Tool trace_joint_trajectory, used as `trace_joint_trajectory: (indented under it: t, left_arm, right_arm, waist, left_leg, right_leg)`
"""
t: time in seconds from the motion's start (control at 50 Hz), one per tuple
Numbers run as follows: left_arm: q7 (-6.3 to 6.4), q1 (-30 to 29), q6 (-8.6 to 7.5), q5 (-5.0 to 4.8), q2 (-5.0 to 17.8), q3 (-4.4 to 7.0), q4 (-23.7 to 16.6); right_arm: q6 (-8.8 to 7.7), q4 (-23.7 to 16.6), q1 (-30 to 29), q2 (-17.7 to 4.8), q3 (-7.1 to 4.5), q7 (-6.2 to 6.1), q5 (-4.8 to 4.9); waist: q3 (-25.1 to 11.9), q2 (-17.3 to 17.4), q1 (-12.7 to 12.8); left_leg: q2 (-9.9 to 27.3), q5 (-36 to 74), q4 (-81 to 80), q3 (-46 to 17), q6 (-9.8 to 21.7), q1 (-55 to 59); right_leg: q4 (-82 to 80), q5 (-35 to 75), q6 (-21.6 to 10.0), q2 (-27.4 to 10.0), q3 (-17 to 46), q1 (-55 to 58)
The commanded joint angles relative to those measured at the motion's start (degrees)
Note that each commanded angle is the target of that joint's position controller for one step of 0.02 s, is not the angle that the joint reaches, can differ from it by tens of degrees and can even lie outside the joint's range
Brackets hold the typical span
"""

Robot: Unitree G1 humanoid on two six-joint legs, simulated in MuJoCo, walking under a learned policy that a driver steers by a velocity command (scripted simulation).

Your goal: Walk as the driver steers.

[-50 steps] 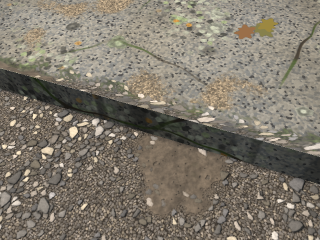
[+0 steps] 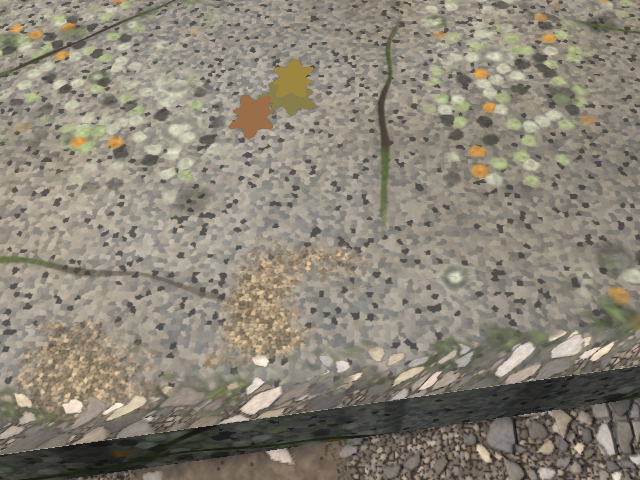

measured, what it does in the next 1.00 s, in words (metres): steps on the spot, turning left: left foot, then right foot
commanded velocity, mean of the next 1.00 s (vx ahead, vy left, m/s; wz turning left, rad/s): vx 0.02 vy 0.00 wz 0.22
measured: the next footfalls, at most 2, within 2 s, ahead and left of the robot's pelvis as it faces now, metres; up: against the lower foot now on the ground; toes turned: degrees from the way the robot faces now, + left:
left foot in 0.22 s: +0.12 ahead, +0.14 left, +0.00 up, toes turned -7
right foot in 0.66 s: +0.10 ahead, -0.09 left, +0.00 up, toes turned +13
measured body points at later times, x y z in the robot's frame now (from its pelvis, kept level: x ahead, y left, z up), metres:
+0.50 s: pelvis +0.05 +0.05 +0.00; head +0.08 +0.05 +0.45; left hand +0.21 +0.34 -0.11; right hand +0.20 -0.23 -0.11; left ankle +0.08 +0.14 -0.74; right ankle +0.02 -0.07 -0.72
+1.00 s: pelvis +0.04 +0.01 +0.00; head +0.08 +0.00 +0.45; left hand +0.06 +0.31 -0.11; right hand +0.26 -0.23 -0.11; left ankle -0.01 +0.15 -0.68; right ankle +0.06 -0.10 -0.74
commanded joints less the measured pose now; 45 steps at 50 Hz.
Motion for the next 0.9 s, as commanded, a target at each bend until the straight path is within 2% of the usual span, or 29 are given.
trace_joint_trajectory:
  t: [0.02,0.06,0.12,0.16,0.18,0.2,0.22,0.24,0.26,0.28,0.3,0.32,0.34,0.36,0.44,0.48,0.5,0.54,0.6,0.64,0.66,0.68,0.7,0.72,0.74,0.76,0.78,0.84,0.9]
  left_arm:
    - [0.57,0.95,0.05,0.25,10.06,2.6,-2.99]
    - [0.71,1.09,0.38,0.6,9.65,2.44,-2.62]
    - [0.71,1.11,0.81,0.99,8.95,2.05,-1.83]
    - [0.89,0.04,1.13,0.9,8.88,1.76,-1.33]
    - [2.21,-6.71,0.7,-2.68,7.1,0.83,-4.23]
    - [2.84,-7.47,0.68,-2.42,5.67,-0.21,-3.87]
    - [2.91,-1.81,0.29,-0.24,2.51,-1.27,-2.5]
    - [3.02,2.59,0.13,0.43,2.66,-0.86,-1.23]
    - [3.15,1.57,0.13,1.67,5.09,-0.72,-0.73]
    - [3.16,-0.64,0.13,1.55,5.98,-0.39,-0.35]
    - [3.37,-3.41,0.33,1.31,6.33,-0.13,-0.03]
    - [3.59,-5.86,0.77,0.91,7.73,0.32,-0.69]
    - [3.59,-6.1,1.0,0.36,7.9,0.44,-0.88]
    - [3.56,-5.83,0.99,-0.1,7.61,0.46,-0.57]
    - [3.36,-8.47,0.31,-0.34,6.61,0.9,-0.63]
    - [3.04,-10.15,0.05,-0.74,7.07,1.24,-0.98]
    - [2.91,-9.95,0.0,-0.97,7.27,1.4,-0.81]
    - [2.85,-9.37,-0.15,-1.32,6.81,1.32,-0.31]
    - [2.45,-7.46,-0.62,-1.59,6.08,1.04,0.64]
    - [2.02,-3.66,-1.01,-1.62,6.69,1.4,1.83]
    - [2.08,-2.65,-0.93,-1.36,8.95,2.05,2.03]
    - [2.6,-2.86,-0.51,-0.26,13.05,2.79,1.33]
    - [2.4,-6.14,-0.69,2.66,15.55,2.84,-0.17]
    - [2.52,-9.52,-1.37,3.0,12.46,1.89,-1.94]
    - [2.84,-12.61,-1.75,1.89,9.79,1.15,-2.71]
    - [3.15,-13.29,-1.9,0.71,9.07,0.84,-3.17]
    - [3.5,-12.91,-1.9,-0.1,8.88,0.62,-3.1]
    - [4.34,-8.79,-1.26,0.08,8.64,0.0,-2.12]
    - [4.52,-5.57,-0.72,0.26,10.09,0.39,-1.41]
  right_arm:
    - [0.35,-2.1,2.67,-5.16,-1.26,-0.38,0.28]
    - [0.4,-1.99,1.75,-5.22,-1.18,-0.57,0.62]
    - [0.21,-1.74,1.76,-5.41,-1.06,-1.17,1.12]
    - [-0.17,-1.27,3.04,-5.55,-1.06,-1.52,1.49]
    - [-2.25,-2.52,-0.85,-6.01,-1.32,-1.21,3.19]
    - [-3.32,-1.55,0.89,-5.45,-1.13,-1.01,2.8]
    - [-3.9,-1.47,0.84,-8.2,-1.21,-1.1,1.15]
    - [-3.99,-1.89,-3.15,-7.28,-0.24,-0.82,-0.92]
    - [-4.25,-1.61,-4.22,-3.99,0.7,-0.2,-0.46]
    - [-4.47,-1.05,-4.76,-4.52,0.64,0.45,0.38]
    - [-4.42,-0.35,-3.44,-7.59,-0.35,0.82,1.12]
    - [-4.44,-0.41,-2.87,-10.18,-1.1,0.84,1.88]
    - [-4.38,-0.41,-3.06,-11.39,-1.45,0.73,2.0]
    - [-4.22,-0.66,-3.04,-11.58,-1.6,0.7,1.89]
    - [-3.61,-1.05,-2.24,-11.57,-2.35,0.12,2.21]
    - [-3.28,-0.87,-0.99,-12.6,-3.12,-0.3,2.23]
    - [-3.04,-0.84,-1.35,-12.97,-3.51,-0.55,2.54]
    - [-2.02,-1.31,-3.52,-13.11,-4.11,-1.11,3.36]
    - [-0.14,-2.37,-6.36,-12.94,-4.47,-1.4,3.22]
    - [0.69,-2.98,-7.74,-12.37,-4.38,-1.43,3.63]
    - [0.79,-2.91,-6.03,-10.93,-3.93,-1.46,3.67]
    - [0.74,-2.41,-2.1,-7.38,-3.04,-1.12,3.0]
    - [0.0,-3.97,-2.98,-9.18,-3.86,-1.17,2.97]
    - [-0.33,-3.02,-1.8,-13.8,-5.08,-1.14,2.57]
    - [-0.05,-1.39,0.05,-14.84,-5.77,-1.07,2.78]
    - [0.47,-0.04,1.49,-13.34,-5.71,-1.25,2.58]
    - [0.79,0.18,1.85,-12.31,-5.52,-1.3,2.45]
    - [0.58,-1.87,-1.37,-10.55,-4.91,-0.83,3.22]
    - [0.38,-3.89,-3.74,-9.76,-4.33,-0.44,3.22]
  waist:
    - [-10.36,-6.19,-0.74]
    - [-9.52,-6.63,-0.2]
    - [-8.8,-7.64,0.22]
    - [-8.05,-8.21,-0.38]
    - [-9.06,-5.31,-2.16]
    - [-10.14,-4.45,-3.94]
    - [-13.44,4.08,-0.6]
    - [-11.4,9.12,3.51]
    - [-10.44,7.76,2.8]
    - [-8.8,6.59,2.05]
    - [-8.47,6.51,0.53]
    - [-7.19,7.35,-0.48]
    - [-6.84,7.59,-0.17]
    - [-7.09,7.27,-0.27]
    - [-9.89,7.08,-1.71]
    - [-11.27,5.49,-2.97]
    - [-11.45,4.36,-2.68]
    - [-11.17,3.32,-1.83]
    - [-11.23,5.64,-1.11]
    - [-11.51,6.26,1.0]
    - [-11.55,4.2,0.7]
    - [-12.22,-7.86,-1.76]
    - [-9.08,-15.84,-2.25]
    - [-7.9,-11.04,-3.4]
    - [-6.6,-7.97,-4.62]
    - [-6.13,-6.69,-4.64]
    - [-5.45,-6.69,-4.0]
    - [-4.82,-7.91,-1.4]
    - [-5.92,-8.37,0.9]
  left_leg:
    - [-1.42,2.24,-3.03,0.33,-0.15,4.46]
    - [-1.9,2.04,-6.04,0.31,0.06,5.68]
    - [-2.99,-1.19,-11.22,0.71,1.19,9.99]
    - [-3.77,-1.76,-17.79,1.01,2.43,14.2]
    - [-2.76,5.41,-28.26,-1.76,1.32,17.33]
    - [-0.76,15.96,-38.45,-2.31,1.93,24.24]
    - [8.75,31.72,-38.13,-11.14,4.38,31.98]
    - [13.59,41.04,-35.67,-17.26,12.99,27.73]
    - [14.19,36.16,-36.67,-19.11,16.65,22.87]
    - [9.97,30.55,-36.36,-16.59,14.56,22.82]
    - [6.64,25.15,-35.87,-15.27,12.29,23.76]
    - [6.13,23.27,-36.07,-16.38,11.68,23.75]
    - [6.64,22.66,-36.14,-18.03,11.94,24.08]
    - [6.79,22.85,-36.23,-19.31,12.53,24.38]
    - [9.49,30.9,-34.78,-25.49,16.76,29.73]
    - [11.37,35.72,-34.88,-28.27,18.66,32.68]
    - [11.33,36.11,-34.96,-28.12,18.63,32.7]
    - [8.89,31.71,-35.41,-25.89,16.68,30.38]
    - [4.84,25.61,-35.79,-23.62,13.89,24.5]
    - [1.92,20.4,-33.82,-22.2,10.97,20.27]
    - [-0.85,11.87,-30.84,-20.34,8.27,15.54]
    - [-7.59,-5.74,-17.93,-12.59,4.87,7.8]
    - [-11.66,-16.87,-6.49,-7.67,2.57,1.21]
    - [-7.36,-14.95,3.3,-8.72,1.62,2.34]
    - [-6.65,-11.0,6.92,-8.21,1.1,2.35]
    - [-6.34,-7.61,9.48,-7.38,0.11,1.43]
    - [-5.99,-5.19,12.17,-6.91,-0.9,-0.01]
    - [-4.57,-2.33,10.79,-3.24,-3.05,-1.85]
    - [-2.39,-2.7,4.5,-1.8,-4.39,-2.72]
  right_leg:
    - [-3.58,24.54,-7.16,-15.17,13.77,5.0]
    - [-3.12,22.61,-6.87,-15.45,14.74,5.47]
    - [-0.61,26.76,-6.45,-16.02,16.1,6.02]
    - [1.29,28.25,-5.44,-16.17,17.75,6.11]
    - [1.09,20.18,-5.16,-15.88,20.21,5.39]
    - [2.96,14.17,-2.63,-13.9,18.07,4.69]
    - [9.44,0.73,1.01,-8.96,11.38,1.73]
    - [8.94,-17.82,4.41,-4.06,7.17,-0.39]
    - [7.36,-16.27,6.84,-6.63,5.67,3.86]
    - [3.82,-10.31,7.64,-6.73,5.28,5.05]
    - [2.33,-5.89,7.99,-5.97,4.79,4.99]
    - [2.92,-4.38,8.12,-5.65,4.14,3.56]
    - [3.91,-4.85,8.21,-5.51,3.28,2.2]
    - [5.05,-6.38,8.14,-4.98,2.52,1.62]
    - [11.54,-15.01,8.18,-3.57,1.94,-4.62]
    - [19.13,-21.53,9.05,-3.63,3.14,-8.87]
    - [21.26,-22.49,9.67,-4.01,3.6,-9.73]
    - [19.13,-20.14,10.62,-4.54,3.48,-8.4]
    - [9.94,-12.88,10.86,-3.24,1.15,-0.91]
    - [-1.63,-2.75,9.53,-3.06,-0.78,6.56]
    - [-5.41,0.04,7.69,-6.62,1.61,11.62]
    - [-8.69,-0.71,2.51,-19.29,14.41,16.22]
    - [-10.92,2.06,-6.72,-28.18,26.66,8.4]
    - [-10.63,2.83,-8.95,-29.33,24.83,5.67]
    - [-9.55,2.81,-6.63,-25.94,18.55,4.88]
    - [-8.82,1.22,-4.43,-22.59,13.9,6.22]
    - [-8.32,2.79,-4.01,-21.63,11.55,7.25]
    - [-8.41,7.97,-5.52,-20.09,5.81,10.28]
    - [-8.47,10.47,-7.21,-22.4,5.24,16.09]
